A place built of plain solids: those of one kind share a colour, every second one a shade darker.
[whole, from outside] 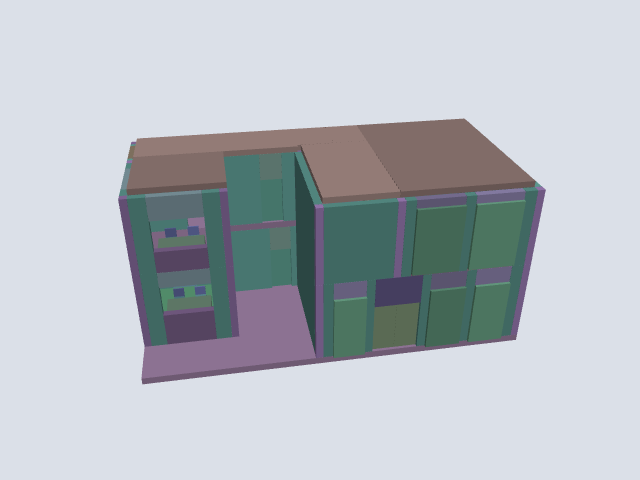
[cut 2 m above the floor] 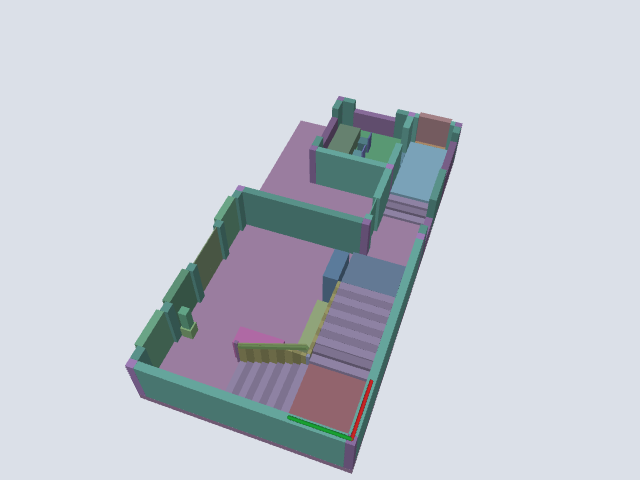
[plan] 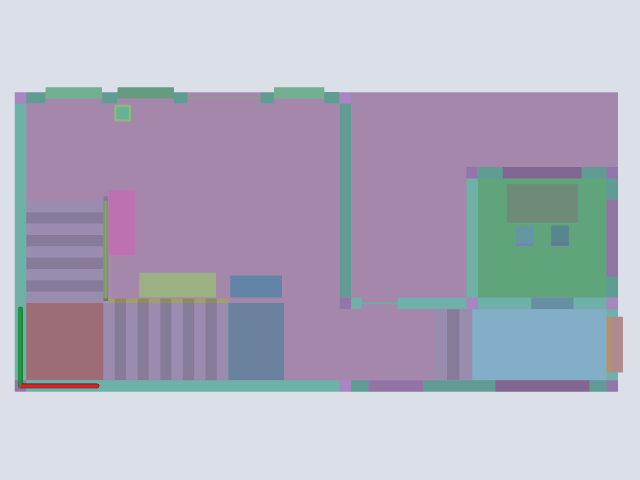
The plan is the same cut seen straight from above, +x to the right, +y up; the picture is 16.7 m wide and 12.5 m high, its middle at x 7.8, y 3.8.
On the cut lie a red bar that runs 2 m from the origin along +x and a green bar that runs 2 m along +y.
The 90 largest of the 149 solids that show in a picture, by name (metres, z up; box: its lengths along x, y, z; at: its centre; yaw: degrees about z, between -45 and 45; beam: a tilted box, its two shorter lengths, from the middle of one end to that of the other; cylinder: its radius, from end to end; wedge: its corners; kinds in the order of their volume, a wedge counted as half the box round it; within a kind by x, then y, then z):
{
 "wall_1": {"box": [0.3, 7.2, 3.56], "at": [0.0, 3.75, 1.78]},
 "wall_2": {"box": [0.5, 0.3, 3.56], "at": [0.4, 7.5, 1.78]},
 "wall_3": {"box": [0.5, 0.3, 3.3], "at": [0.4, 7.5, 5.21]},
 "wall_4": {"box": [0.4, 0.3, 3.56], "at": [2.33, 7.5, 1.78]},
 "wall_5": {"box": [0.4, 0.3, 3.3], "at": [2.76, 7.5, 5.21]},
 "wall_6": {"box": [0.35, 0.3, 3.56], "at": [4.17, 7.5, 1.78]},
 "wall_7": {"box": [8.16, 0.3, 3.56], "at": [4.23, 0.0, 1.78]},
 "wall_8": {"box": [0.4, 0.3, 3.3], "at": [5.06, 7.5, 5.21]},
 "wall_9": {"box": [0.35, 0.3, 3.56], "at": [6.42, 7.5, 1.78]},
 "wall_10": {"box": [2.75, 0.3, 3.3], "at": [6.94, 7.5, 5.21]},
 "wall_11": {"box": [0.4, 0.3, 3.56], "at": [8.11, 7.5, 1.78]},
 "wall_12": {"box": [0.3, 5.05, 3.56], "at": [8.46, 4.83, 1.78]},
 "wall_13": {"box": [0.3, 5.05, 3.3], "at": [8.46, 4.83, 5.21]},
 "wall_14": {"box": [0.45, 0.3, 3.56], "at": [8.84, 0.0, 1.78]},
 "wall_15": {"box": [0.56, 0.3, 3.3], "at": [8.89, 2.15, 5.21]},
 "wall_16": {"box": [1.79, 0.3, 3.26], "at": [10.72, 2.15, 1.63]},
 "wall_17": {"box": [1.49, 0.3, 3.3], "at": [10.87, 2.15, 5.21]},
 "wall_18": {"box": [1.88, 0.3, 3.56], "at": [11.42, 0.0, 1.78]},
 "wall_19": {"box": [0.3, 3.1, 3.26], "at": [11.76, 3.85, 1.63]},
 "wall_20": {"box": [0.65, 0.3, 3.56], "at": [12.24, 5.55, 1.78]},
 "wall_21": {"box": [0.65, 0.3, 3.3], "at": [12.24, 5.55, 5.21]},
 "wall_22": {"box": [1.39, 0.3, 3.26], "at": [12.61, 2.15, 1.63]},
 "wall_23": {"box": [1.86, 0.3, 3.3], "at": [14.33, 2.15, 5.21]},
 "wall_24": {"box": [0.86, 0.3, 3.26], "at": [14.83, 2.15, 1.63]},
 "wall_25": {"box": [0.65, 0.3, 3.56], "at": [14.94, 5.55, 1.78]},
 "wall_26": {"box": [0.65, 0.3, 3.3], "at": [14.94, 5.55, 5.21]},
 "wall_27": {"box": [0.45, 0.3, 3.56], "at": [15.04, 0.0, 1.78]},
 "wall_28": {"box": [0.3, 0.55, 3.56], "at": [15.41, 2.58, 1.78]},
 "wall_29": {"box": [0.3, 0.55, 3.56], "at": [15.41, 5.13, 1.78]},
 "wall_30": {"box": [0.3, 0.55, 3.3], "at": [15.41, 5.13, 5.21]},
 "floor_slab_1": {"box": [15.71, 7.8, 0.3], "at": [7.71, 3.75, -0.15]},
 "floor_slab_2": {"box": [8.4, 2.0, 0.3], "at": [11.06, 1.15, 3.41]},
 "floor_slab_3": {"box": [3.65, 3.1, 0.3], "at": [13.44, 3.85, 3.41]},
 "roof_slab_1": {"box": [5.26, 7.2, 0.25], "at": [2.78, 3.75, 6.99]},
 "roof_slab_2": {"box": [1.45, 2.01, 0.25], "at": [6.14, 1.15, 6.99]},
 "roof_slab_3": {"box": [2.9, 5.19, 0.25], "at": [6.86, 4.76, 6.99]},
 "roof_slab_4": {"box": [8.4, 2.0, 0.25], "at": [11.06, 1.15, 6.99]},
 "roof_slab_5": {"box": [3.65, 3.1, 0.25], "at": [13.44, 3.85, 6.99]},
 "tread_slab_1": {"box": [2.01, 0.3, 1.46], "at": [1.15, 2.31, 0.73]},
 "tread_slab_2": {"box": [2.01, 0.3, 1.3], "at": [1.15, 2.6, 0.65]},
 "tread_slab_3": {"box": [2.01, 0.3, 1.13], "at": [1.15, 2.9, 0.57]},
 "tread_slab_4": {"box": [2.01, 0.3, 0.97], "at": [1.15, 3.19, 0.49]},
 "tread_slab_5": {"box": [2.01, 0.3, 0.81], "at": [1.15, 3.49, 0.4]},
 "tread_slab_6": {"box": [2.01, 0.3, 0.65], "at": [1.15, 3.78, 0.32]},
 "tread_slab_7": {"box": [0.3, 2.01, 1.78], "at": [2.31, 1.15, 0.89]},
 "tread_slab_8": {"box": [0.3, 2.01, 1.94], "at": [2.6, 1.15, 0.97]},
 "tread_slab_9": {"box": [0.3, 2.01, 2.11], "at": [2.9, 1.15, 1.05]},
 "tread_slab_10": {"box": [0.3, 2.01, 2.27], "at": [3.19, 1.15, 1.13]},
 "tread_slab_11": {"box": [0.3, 2.01, 2.43], "at": [3.49, 1.15, 1.21]},
 "tread_slab_12": {"box": [0.3, 2.01, 2.59], "at": [3.78, 1.15, 1.3]},
 "tread_slab_13": {"box": [0.3, 2.01, 2.75], "at": [4.08, 1.15, 1.38]},
 "tread_slab_14": {"box": [0.3, 2.01, 2.92], "at": [4.38, 1.15, 1.46]},
 "tread_slab_15": {"box": [0.3, 2.01, 3.08], "at": [4.67, 1.15, 1.54]},
 "tread_slab_16": {"box": [0.3, 2.01, 3.24], "at": [4.97, 1.15, 1.62]},
 "tread_slab_17": {"box": [0.3, 2.01, 3.4], "at": [5.26, 1.15, 1.7]},
 "landing_top_slab_1": {"box": [1.45, 2.01, 3.56], "at": [6.14, 1.15, 1.78]},
 "front_pane_1": {"box": [1.48, 0.3, 2.81], "at": [1.39, 7.63, 1.41]},
 "front_pane_2": {"box": [1.91, 0.3, 2.85], "at": [1.6, 7.63, 5.09]},
 "front_pane_3": {"box": [1.48, 0.3, 2.81], "at": [3.26, 7.63, 1.41]},
 "front_pane_4": {"box": [1.91, 0.3, 2.85], "at": [3.91, 7.63, 5.09]},
 "front_pane_5": {"box": [1.31, 0.3, 2.81], "at": [7.26, 7.63, 1.41]},
 "landing_slab_1": {"box": [2.01, 2.01, 1.62], "at": [1.15, 1.15, 0.81]},
 "deck_room_slab_1": {"box": [3.35, 3.1, 0.6], "at": [13.59, 3.85, 0.25]},
 "wall_sill_win_1": {"box": [1.42, 0.3, 0.95], "at": [9.77, 0.0, 0.47]},
 "wall_sill_win_2": {"box": [2.45, 0.3, 1.5], "at": [13.59, 0.0, 0.75]},
 "wall_sill_win_3": {"box": [2.05, 0.3, 1.5], "at": [13.59, 5.55, 0.75]},
 "wall_sill_win_4": {"box": [2.05, 0.3, 0.95], "at": [13.59, 5.55, 4.04]},
 "wall_sill_win_5": {"box": [0.3, 2.0, 1.5], "at": [15.41, 3.85, 0.75]},
 "deck_corr_slab_1": {"box": [3.5, 1.85, 0.6], "at": [13.51, 1.07, 0.25]},
 "room_table_body_1": {"box": [1.85, 1.0, 0.74], "at": [13.59, 4.75, 0.92]},
 "room_table_body_2": {"box": [1.85, 1.0, 0.74], "at": [13.59, 4.75, 3.93]},
 "wallpost_1": {"box": [0.3, 0.3, 3.56], "at": [0.0, 0.0, 1.78]},
 "wallpost_2": {"box": [0.3, 0.3, 3.56], "at": [0.0, 7.5, 1.78]},
 "wallpost_3": {"box": [0.3, 0.3, 3.56], "at": [8.46, 0.0, 1.78]},
 "wallpost_4": {"box": [0.3, 0.3, 3.56], "at": [8.46, 7.5, 1.78]},
 "wallpost_5": {"box": [0.3, 0.3, 3.56], "at": [11.76, 5.55, 1.78]},
 "wallpost_6": {"box": [0.3, 0.3, 3.56], "at": [15.41, 5.55, 1.78]},
 "wall_head_win_1": {"box": [2.05, 0.3, 0.72], "at": [13.59, 5.55, 3.21]},
 "wall_head_win_2": {"box": [2.05, 0.3, 1.0], "at": [13.59, 5.55, 6.36]},
 "wall_head_win_3": {"box": [0.3, 2.0, 1.0], "at": [15.41, 3.85, 6.36]},
 "coat_rack_body_1": {"box": [1.35, 0.58, 1.95], "at": [6.14, 2.59, 0.97]},
 "reg_desk_body_1": {"box": [0.7, 1.7, 1.05], "at": [2.65, 4.25, 0.52]},
 "coffee_counter_body_1": {"box": [2.0, 0.65, 0.92], "at": [4.09, 2.62, 0.46]},
 "corr_end_pane_1": {"box": [0.3, 1.45, 2.4], "at": [15.54, 1.07, 1.75]},
 "wall_head_entrance_1": {"box": [1.9, 0.3, 1.31], "at": [5.3, 7.5, 2.91]},
 "wall_head_door_1": {"box": [0.95, 0.3, 1.16], "at": [9.35, 2.15, 2.68]},
 "wall_head_door_2": {"box": [0.95, 0.3, 1.2], "at": [9.65, 2.15, 6.26]},
 "wall_head_front_1": {"box": [1.48, 0.3, 0.75], "at": [1.39, 7.5, 3.19]},
 "wall_head_front_2": {"box": [1.48, 0.3, 0.75], "at": [3.26, 7.5, 3.19]},
 "wall_head_corr_end_1": {"box": [0.3, 1.45, 0.9], "at": [15.41, 1.07, 6.41]}
}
